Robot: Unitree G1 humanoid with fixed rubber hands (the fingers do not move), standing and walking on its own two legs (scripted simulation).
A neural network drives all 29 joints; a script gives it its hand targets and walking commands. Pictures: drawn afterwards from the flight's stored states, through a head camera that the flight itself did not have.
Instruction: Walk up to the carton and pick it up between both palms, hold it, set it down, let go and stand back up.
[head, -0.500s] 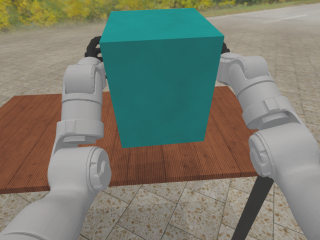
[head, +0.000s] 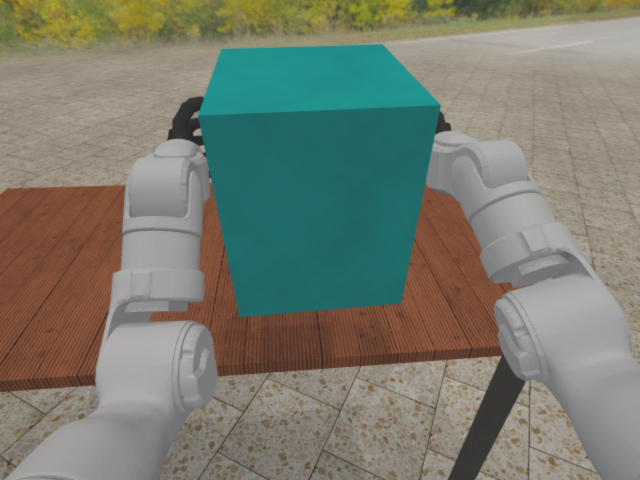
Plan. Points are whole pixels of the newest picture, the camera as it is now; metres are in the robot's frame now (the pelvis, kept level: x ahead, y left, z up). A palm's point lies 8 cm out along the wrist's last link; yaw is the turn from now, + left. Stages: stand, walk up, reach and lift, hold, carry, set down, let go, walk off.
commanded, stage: hold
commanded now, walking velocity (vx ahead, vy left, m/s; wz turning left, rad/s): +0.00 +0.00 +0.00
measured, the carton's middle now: (312, 177) +0.38 +0.01 +0.27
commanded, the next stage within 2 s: none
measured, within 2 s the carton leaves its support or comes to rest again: neither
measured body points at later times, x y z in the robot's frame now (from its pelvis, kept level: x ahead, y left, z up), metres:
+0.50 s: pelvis +0.00 +0.00 +0.00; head -0.10 +0.02 +0.44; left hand +0.38 +0.16 +0.32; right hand +0.38 -0.13 +0.31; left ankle +0.08 +0.10 -0.74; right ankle -0.04 -0.12 -0.74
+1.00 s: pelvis +0.00 +0.00 +0.00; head -0.10 +0.02 +0.44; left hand +0.38 +0.16 +0.32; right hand +0.38 -0.14 +0.31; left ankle +0.07 +0.10 -0.74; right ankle -0.04 -0.12 -0.74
